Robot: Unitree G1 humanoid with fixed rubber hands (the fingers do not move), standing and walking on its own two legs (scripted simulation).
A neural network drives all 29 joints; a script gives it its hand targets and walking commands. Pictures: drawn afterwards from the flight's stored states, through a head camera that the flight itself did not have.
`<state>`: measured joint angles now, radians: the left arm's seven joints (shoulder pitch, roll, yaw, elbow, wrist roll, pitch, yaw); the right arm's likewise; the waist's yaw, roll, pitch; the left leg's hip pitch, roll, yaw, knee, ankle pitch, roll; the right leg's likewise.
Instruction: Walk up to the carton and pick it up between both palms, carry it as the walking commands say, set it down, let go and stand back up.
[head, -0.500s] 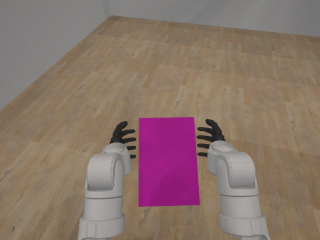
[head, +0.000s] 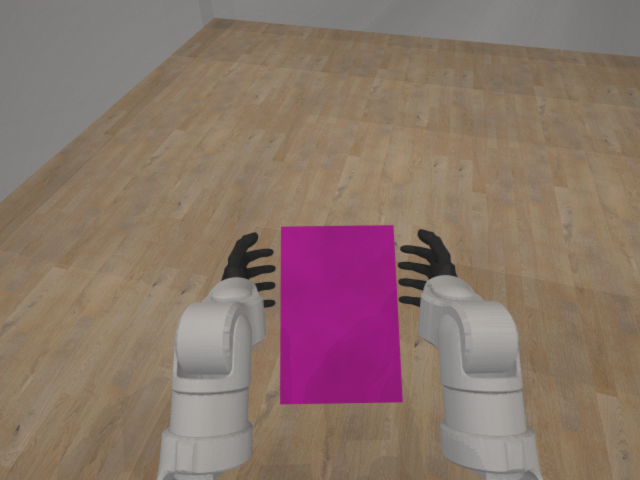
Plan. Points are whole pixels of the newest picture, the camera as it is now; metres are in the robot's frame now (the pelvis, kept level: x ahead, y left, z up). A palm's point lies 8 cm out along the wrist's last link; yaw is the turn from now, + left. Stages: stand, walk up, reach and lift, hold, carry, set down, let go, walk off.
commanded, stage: carry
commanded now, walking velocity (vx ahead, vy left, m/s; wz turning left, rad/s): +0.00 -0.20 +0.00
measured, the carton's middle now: (336, 311) +0.35 -0.01 -0.01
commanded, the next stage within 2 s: none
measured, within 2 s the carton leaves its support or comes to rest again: neither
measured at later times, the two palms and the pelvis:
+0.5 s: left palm (281, 350) +0.24 +0.05 +0.10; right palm (503, 329) +0.25 -0.17 +0.11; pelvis -0.06 -0.07 +0.00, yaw +2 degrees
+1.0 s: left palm (411, 384) +0.20 -0.08 +0.09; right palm out of the picture +0.19 -0.30 +0.10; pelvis -0.11 -0.18 -0.01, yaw +1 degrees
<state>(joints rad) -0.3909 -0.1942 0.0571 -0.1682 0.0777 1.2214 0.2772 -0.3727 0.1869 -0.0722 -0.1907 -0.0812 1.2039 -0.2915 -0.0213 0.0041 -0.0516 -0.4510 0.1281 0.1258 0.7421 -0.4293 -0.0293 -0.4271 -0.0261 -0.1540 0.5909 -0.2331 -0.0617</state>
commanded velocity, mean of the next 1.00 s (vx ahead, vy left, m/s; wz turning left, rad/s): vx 0.00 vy -0.20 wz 0.00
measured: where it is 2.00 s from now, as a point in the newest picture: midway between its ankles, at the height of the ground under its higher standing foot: outside the picture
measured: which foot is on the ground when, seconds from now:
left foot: up 0.00-0.04, down 0.06-0.20, up 0.22-0.48, down 0.50-0.80, up 0.82-0.96, down 0.98-1.00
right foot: down 0.00-0.52, up 0.54-0.78, down 0.80-1.00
